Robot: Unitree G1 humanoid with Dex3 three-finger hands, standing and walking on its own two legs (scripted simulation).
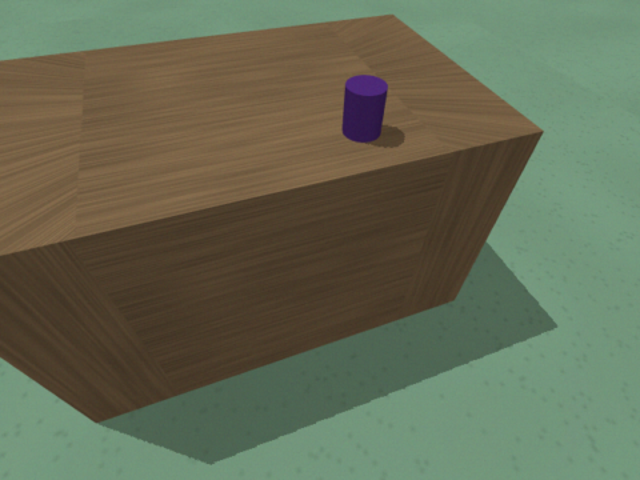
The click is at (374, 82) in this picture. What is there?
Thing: squat round
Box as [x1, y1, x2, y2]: [342, 75, 387, 142]
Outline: 358,75 349,78 345,84 342,132 346,137 352,140 365,142 375,139 378,137 380,133 387,85 380,78 370,75
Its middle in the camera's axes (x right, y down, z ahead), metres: +0.09 -0.28 +0.84
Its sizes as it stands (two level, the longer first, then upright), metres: 0.089 0.089 0.112
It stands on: a support 0.75 m high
